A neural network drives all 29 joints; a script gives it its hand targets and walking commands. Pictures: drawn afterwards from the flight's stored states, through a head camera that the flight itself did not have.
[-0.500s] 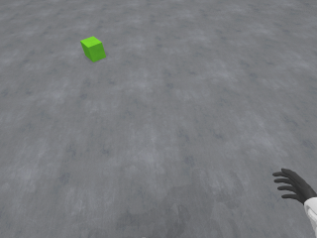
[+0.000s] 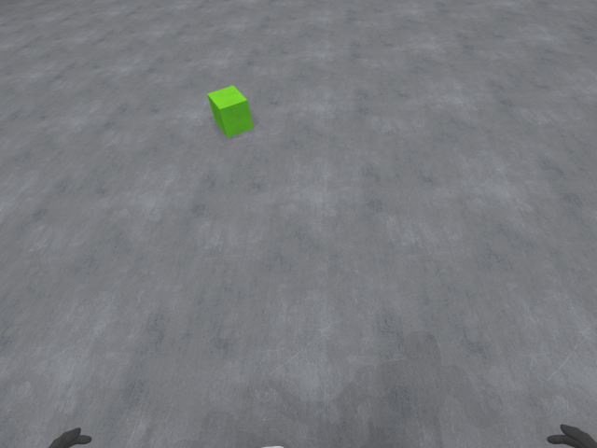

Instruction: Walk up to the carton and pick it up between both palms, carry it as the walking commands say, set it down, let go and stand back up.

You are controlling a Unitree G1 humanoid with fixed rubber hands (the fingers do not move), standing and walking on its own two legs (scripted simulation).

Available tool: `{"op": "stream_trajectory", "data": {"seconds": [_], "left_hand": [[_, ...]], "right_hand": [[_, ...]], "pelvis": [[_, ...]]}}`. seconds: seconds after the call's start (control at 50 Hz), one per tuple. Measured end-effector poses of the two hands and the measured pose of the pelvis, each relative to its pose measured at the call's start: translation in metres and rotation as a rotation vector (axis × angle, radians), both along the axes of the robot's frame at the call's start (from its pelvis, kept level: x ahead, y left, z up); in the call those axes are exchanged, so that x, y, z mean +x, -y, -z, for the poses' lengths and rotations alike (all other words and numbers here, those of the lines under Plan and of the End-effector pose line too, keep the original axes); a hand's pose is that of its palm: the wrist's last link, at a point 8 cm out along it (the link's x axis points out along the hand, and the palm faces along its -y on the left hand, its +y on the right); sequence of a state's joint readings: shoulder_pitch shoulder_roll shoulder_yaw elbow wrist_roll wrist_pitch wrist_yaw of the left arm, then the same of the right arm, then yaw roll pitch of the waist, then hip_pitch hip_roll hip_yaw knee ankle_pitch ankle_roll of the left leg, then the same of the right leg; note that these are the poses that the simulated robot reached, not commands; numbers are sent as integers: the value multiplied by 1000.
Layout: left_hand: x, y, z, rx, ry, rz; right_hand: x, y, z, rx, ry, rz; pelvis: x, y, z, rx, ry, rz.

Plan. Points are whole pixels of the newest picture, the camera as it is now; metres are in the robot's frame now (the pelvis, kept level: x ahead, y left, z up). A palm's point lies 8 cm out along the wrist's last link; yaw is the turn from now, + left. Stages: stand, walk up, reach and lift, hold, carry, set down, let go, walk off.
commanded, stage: walk up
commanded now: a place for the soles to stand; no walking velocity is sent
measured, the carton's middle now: (230, 111) +2.19 +0.58 -0.67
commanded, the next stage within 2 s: none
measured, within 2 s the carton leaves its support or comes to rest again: neither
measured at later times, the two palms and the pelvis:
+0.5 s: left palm (94, 320) +0.36 +0.41 -0.07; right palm (455, 254) +0.47 -0.24 -0.07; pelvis +0.32 +0.07 +0.01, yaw +6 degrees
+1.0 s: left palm (90, 230) +0.57 +0.50 -0.05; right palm (379, 135) +0.85 -0.16 -0.05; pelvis +0.61 +0.13 +0.01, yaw +9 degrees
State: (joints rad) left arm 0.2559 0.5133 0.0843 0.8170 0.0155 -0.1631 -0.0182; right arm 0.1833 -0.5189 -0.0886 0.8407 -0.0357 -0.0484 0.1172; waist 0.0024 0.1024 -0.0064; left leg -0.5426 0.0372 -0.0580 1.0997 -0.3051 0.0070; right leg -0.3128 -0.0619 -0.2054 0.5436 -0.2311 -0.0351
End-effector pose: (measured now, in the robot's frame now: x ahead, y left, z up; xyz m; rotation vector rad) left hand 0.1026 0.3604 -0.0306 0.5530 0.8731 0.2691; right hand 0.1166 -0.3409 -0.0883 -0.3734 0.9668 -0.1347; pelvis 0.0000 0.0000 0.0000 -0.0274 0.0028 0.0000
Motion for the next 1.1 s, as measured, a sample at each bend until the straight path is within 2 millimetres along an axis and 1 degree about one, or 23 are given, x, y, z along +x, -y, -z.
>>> {"op": "stream_trajectory", "data": {"seconds": [0.1, 0.16, 0.2, 0.24, 0.28, 0.3, 0.32, 0.36, 0.42, 0.48, 0.56, 0.62, 0.66, 0.68, 0.72, 0.76, 0.86, 0.92, 0.98, 1.02, 1.06, 1.08, 1.1], "left_hand": [[-14, -17, -6, 4, -115, -123], [-12, -27, 0, -6, -197, -181], [-4, -33, 6, -16, -245, -214], [10, -42, 15, -24, -281, -245], [32, -54, 27, -31, -302, -270], [46, -60, 34, -36, -305, -277], [64, -62, 40, -49, -292, -279], [108, -62, 44, -80, -241, -252], [178, -56, 45, -126, -179, -180], [241, -53, 44, -146, -163, -107], [326, -54, 37, -136, -140, -33], [391, -55, 29, -110, -98, -4], [430, -60, 26, -75, -46, -2], [444, -64, 25, -56, -19, -12], [459, -70, 20, -39, 10, -44], [465, -76, 14, -32, 16, -86], [460, -97, 6, -29, -50, -177], [455, -112, 9, -38, -118, -227], [460, -131, 16, -51, -182, -269], [470, -146, 24, -59, -214, -290], [488, -165, 36, -64, -234, -303], [500, -175, 43, -67, -241, -304], [515, -181, 49, -75, -239, -303]], "right_hand": [[132, -24, -29, 33, 96, -128], [208, -47, -43, 53, 160, -182], [257, -65, -49, 65, 199, -211], [303, -85, -52, 66, 228, -239], [343, -102, -49, 47, 247, -264], [359, -108, -46, 27, 250, -268], [368, -111, -41, 7, 241, -266], [373, -114, -33, -3, 200, -231], [364, -110, -27, -9, 114, -163], [355, -101, -22, -18, 44, -105], [354, -84, -16, -25, -26, -32], [370, -71, -6, -29, -63, 12], [393, -65, 7, -35, -77, 15], [408, -65, 13, -36, -81, 6], [443, -73, 17, -31, -75, -19], [483, -85, 15, -23, -56, -60], [588, -120, -5, 3, 2, -171], [652, -145, -20, 16, 50, -216], [714, -174, -34, 25, 108, -246], [754, -195, -40, 23, 146, -262], [789, -214, -43, 2, 180, -276], [803, -222, -42, -17, 194, -279], [812, -227, -41, -33, 199, -273]], "pelvis": [[59, -3, -13, -1, -4, -38], [97, -11, -14, -1, -7, -53], [124, -18, -12, -1, -11, -61], [153, -28, -7, 0, -17, -70], [184, -41, 2, 4, -21, -79], [198, -48, 7, 11, -21, -88], [209, -53, 9, 17, -21, -98], [231, -60, 7, 24, -20, -104], [267, -67, -1, 40, -19, -102], [303, -72, -6, 54, -17, -99], [354, -74, -7, 67, -9, -86], [396, -73, -2, 69, 0, -78], [426, -70, 8, 68, 4, -87], [438, -69, 12, 58, 6, -87], [458, -70, 13, 36, 13, -95], [479, -73, 10, 15, 16, -112], [532, -87, -4, -1, 10, -143], [564, -102, -8, -2, 9, -147], [599, -121, -8, -6, 9, -149], [623, -138, -5, -6, 7, -152], [649, -156, 4, -5, 5, -153], [660, -166, 9, 1, 6, -156], [669, -173, 11, 7, 6, -161]]}}
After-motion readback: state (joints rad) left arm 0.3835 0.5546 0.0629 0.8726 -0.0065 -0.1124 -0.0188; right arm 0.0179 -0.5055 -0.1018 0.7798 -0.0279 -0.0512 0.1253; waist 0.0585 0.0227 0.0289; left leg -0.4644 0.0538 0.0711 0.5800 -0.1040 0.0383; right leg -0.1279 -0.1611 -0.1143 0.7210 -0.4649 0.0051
